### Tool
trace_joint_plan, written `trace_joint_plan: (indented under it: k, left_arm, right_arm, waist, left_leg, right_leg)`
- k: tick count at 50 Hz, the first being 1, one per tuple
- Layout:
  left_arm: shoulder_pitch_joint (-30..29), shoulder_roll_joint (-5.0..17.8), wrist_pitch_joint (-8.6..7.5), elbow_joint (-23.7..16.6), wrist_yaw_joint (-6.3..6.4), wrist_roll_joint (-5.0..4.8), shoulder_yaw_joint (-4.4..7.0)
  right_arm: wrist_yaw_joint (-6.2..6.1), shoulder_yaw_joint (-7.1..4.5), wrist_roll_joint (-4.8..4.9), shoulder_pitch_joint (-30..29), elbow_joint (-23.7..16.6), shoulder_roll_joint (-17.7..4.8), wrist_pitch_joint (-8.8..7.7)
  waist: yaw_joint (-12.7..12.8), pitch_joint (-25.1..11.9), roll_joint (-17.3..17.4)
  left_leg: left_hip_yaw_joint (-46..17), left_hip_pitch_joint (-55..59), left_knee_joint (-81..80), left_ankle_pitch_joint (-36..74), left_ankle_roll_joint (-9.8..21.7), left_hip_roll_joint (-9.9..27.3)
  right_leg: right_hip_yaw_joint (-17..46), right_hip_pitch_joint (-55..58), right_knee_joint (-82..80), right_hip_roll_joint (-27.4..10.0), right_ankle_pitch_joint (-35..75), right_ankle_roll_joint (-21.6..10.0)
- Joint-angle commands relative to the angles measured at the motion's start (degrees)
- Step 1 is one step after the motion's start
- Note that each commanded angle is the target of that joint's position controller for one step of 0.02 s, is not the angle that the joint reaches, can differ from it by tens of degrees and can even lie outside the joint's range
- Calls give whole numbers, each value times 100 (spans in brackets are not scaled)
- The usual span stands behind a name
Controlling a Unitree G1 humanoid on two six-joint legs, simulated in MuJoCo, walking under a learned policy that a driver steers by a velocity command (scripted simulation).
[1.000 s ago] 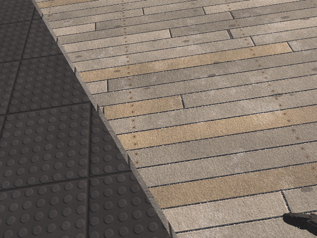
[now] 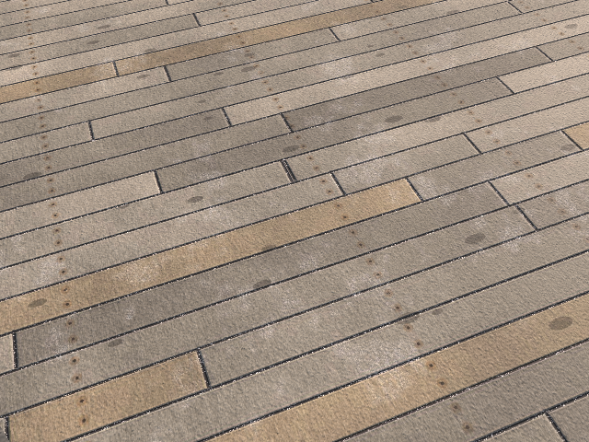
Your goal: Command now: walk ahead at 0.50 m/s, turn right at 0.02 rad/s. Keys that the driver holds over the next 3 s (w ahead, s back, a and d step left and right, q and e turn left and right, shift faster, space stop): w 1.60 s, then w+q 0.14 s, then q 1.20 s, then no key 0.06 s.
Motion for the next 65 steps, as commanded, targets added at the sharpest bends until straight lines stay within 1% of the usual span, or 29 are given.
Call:
trace_joint_plan:
  k: [1, 5, 7, 8, 9, 10, 11, 13, 15, 19, 24, 29, 32, 34, 35, 36, 37, 38, 40, 41, 46, 51, 56, 59, 61, 62, 63, 64, 65]
  left_arm:
    - [112, 1002, -17, -116, 53, -48, 257]
    - [64, 1103, 109, 31, 105, -78, 306]
    - [-22, 974, 183, 14, 138, -36, 239]
    - [130, 684, 185, -126, 160, 105, 102]
    - [822, 43, 53, -163, 84, 37, -61]
    - [353, 692, -71, -118, 65, -99, 65]
    - [-178, 921, -149, -284, 42, -227, 138]
    - [-612, 834, -157, -351, 108, -80, 155]
    - [-375, 650, -57, -318, 99, -48, 146]
    - [-844, 458, 62, -487, 111, 11, 103]
    - [-1788, 237, -17, -709, 8, -12, 2]
    - [-2499, 302, -85, -985, -160, -70, -19]
    - [-2147, 530, -104, -941, -213, -54, 62]
    - [-640, 952, -93, -488, -146, -15, 291]
    - [250, 1352, -63, -313, -88, 70, 395]
    - [386, 1533, -51, -214, -130, 32, 413]
    - [234, 965, -58, -265, -127, -39, 259]
    - [-210, 817, -69, -326, -105, -30, 198]
    - [-805, 564, -93, -389, -131, 68, 125]
    - [-925, 553, -123, -383, -128, 118, 111]
    - [-743, 723, -189, -152, -78, 47, 161]
    - [-331, 843, -123, 111, 22, -8, 176]
    - [113, 897, 4, 453, 56, -63, 208]
    - [1, 1002, 102, 505, 99, -72, 254]
    - [-147, 895, 166, 464, 120, -44, 201]
    - [-43, 666, 164, 322, 137, 81, 87]
    - [665, -58, 35, 329, 56, 52, -106]
    - [237, 591, -93, 378, 29, -82, 27]
    - [-287, 843, -180, 208, 5, -224, 106]
  right_arm:
    - [85, -32, 32, -713, -500, -351, -110]
    - [161, -102, 32, -471, -503, -585, -173]
    - [89, -335, 8, 944, -65, -990, -176]
    - [25, -452, -34, 1944, 123, -1436, -146]
    - [59, -495, -19, 2099, 223, -1683, -114]
    - [69, -344, 84, 1910, 153, -1114, -135]
    - [47, -281, 61, 1515, 82, -910, -153]
    - [45, -203, -46, 900, -29, -629, -174]
    - [43, -173, -116, 795, -8, -530, -218]
    - [-48, -227, -46, 1016, 168, -765, -251]
    - [-138, -224, 15, 1420, 340, -871, -178]
    - [-165, -251, 58, 1915, 608, -938, -22]
    - [-210, -309, 68, 1794, 622, -1065, 64]
    - [-231, -259, 31, 1624, 541, -956, 122]
    - [-237, -139, -74, 1809, 383, -629, 98]
    - [-174, 38, -54, 2419, 412, -27, -39]
    - [-122, -113, 80, 1968, 415, -706, -156]
    - [-89, -169, 202, 1452, 249, -896, -244]
    - [-147, -195, 78, 1024, 209, -773, -247]
    - [-141, -197, 77, 1250, 233, -676, -190]
    - [-175, -161, -23, 824, 102, -423, 8]
    - [-97, -95, -21, -122, -164, -252, -72]
    - [33, -73, 43, -793, -448, -317, -136]
    - [97, -144, 50, -499, -438, -523, -182]
    - [41, -372, 22, 918, -6, -920, -182]
    - [-19, -490, -42, 1956, 201, -1341, -159]
    - [12, -542, -17, 2172, 336, -1597, -120]
    - [20, -378, 53, 2022, 262, -1017, -131]
    - [-1, -315, 36, 1564, 175, -826, -153]
  waist:
    - [-2, 365, -580]
    - [-264, 166, -736]
    - [-948, -739, -674]
    - [-1216, -1635, 112]
    - [-764, -2182, 1625]
    - [-1040, -1812, 885]
    - [-983, -1054, 625]
    - [-685, -349, -10]
    - [-425, -353, 254]
    - [-426, -44, 19]
    - [-743, 148, 4]
    - [-918, 356, 29]
    - [-579, 92, 187]
    - [179, -889, 100]
    - [357, -1730, -630]
    - [14, -2326, -2023]
    - [211, -1926, -1380]
    - [140, -1086, -1104]
    - [-165, -313, -420]
    - [-391, -371, -735]
    - [-439, 5, -542]
    - [-136, 183, -546]
    - [20, 346, -569]
    - [-258, 125, -723]
    - [-955, -751, -666]
    - [-1253, -1625, 14]
    - [-823, -2223, 1539]
    - [-1068, -1915, 860]
    - [-995, -1112, 613]
  left_leg:
    - [57, 87, -472, 112, 95, -116]
    - [202, 599, -780, -709, 414, -315]
    - [439, 2654, -836, -698, 704, -566]
    - [-903, 4384, -671, -600, 1072, 563]
    - [-3697, 5968, -1513, -2181, 1973, 1560]
    - [-3826, 5759, -1963, -3000, 1776, 1424]
    - [-2983, 5081, -2061, -2786, 1532, 1276]
    - [-1938, 3709, -2324, -1579, 1354, 881]
    - [-1501, 3150, -2573, -858, 1405, 728]
    - [-840, 2948, -2917, -24, 1480, 660]
    - [-157, 3037, -3026, 36, 1197, 323]
    - [-252, 3984, -2690, 185, 1166, 734]
    - [-251, 4401, -2056, 1490, 1013, 874]
    - [101, 3840, -284, 2466, 750, 429]
    - [365, 2305, 1603, 719, 518, -33]
    - [16, 393, 3209, -3532, 279, -1030]
    - [-563, -246, 3771, -3700, 359, -688]
    - [-407, -497, 3727, -3178, 431, -406]
    - [-231, -110, 3137, -2321, 410, 25]
    - [-290, 236, 2998, -2105, 364, 149]
    - [-175, -21, 1838, -1320, 67, 289]
    - [93, 235, 74, 179, 16, 23]
    - [69, 55, -640, -48, 189, -127]
    - [186, 582, -825, -702, 420, -304]
    - [418, 2635, -923, -650, 710, -550]
    - [-816, 4406, -737, -557, 1081, 514]
    - [-3520, 6092, -1465, -1950, 1974, 1591]
    - [-3739, 5898, -1894, -2751, 1785, 1454]
    - [-2928, 5171, -2029, -2581, 1547, 1302]
  right_leg:
    - [704, -132, -382, -1664, 1132, -845]
    - [735, 489, 269, -1862, 2355, -653]
    - [344, 81, 1970, -1388, 3641, -373]
    - [78, -1124, 3872, -996, 1886, -143]
    - [441, -3360, 5602, 90, -1937, 213]
    - [1119, -4014, 6187, -187, -2088, 131]
    - [976, -4345, 6175, -474, -1546, 36]
    - [748, -3957, 5600, -960, -646, 54]
    - [788, -3401, 5318, -1142, -349, 124]
    - [644, -3775, 4368, -1229, 300, 356]
    - [328, -3490, 2544, -962, 1796, 368]
    - [333, -3693, 1794, -785, 1605, 191]
    - [225, -3099, 1639, -578, 933, -56]
    - [68, -863, 1578, -416, 1104, -385]
    - [1543, 1064, 1721, -1561, 953, -841]
    - [4164, 2420, 941, -2580, -145, -1634]
    - [4166, 2197, 643, -2417, -827, -1417]
    - [3302, 1394, 492, -2234, -525, -1195]
    - [2258, -6, 130, -1770, 650, -969]
    - [2049, -341, -6, -1748, 957, -1024]
    - [1306, -812, -540, -1590, 1421, -1123]
    - [652, -757, -628, -1285, 1398, -853]
    - [712, 176, -279, -1672, 1583, -800]
    - [742, 605, 273, -1830, 2678, -645]
    - [388, 179, 1898, -1394, 3894, -391]
    - [131, -1030, 3715, -1013, 2233, -187]
    - [337, -3288, 5495, 69, -1753, 156]
    - [1056, -3943, 6134, -195, -2120, 57]
    - [946, -4292, 6176, -473, -1597, -37]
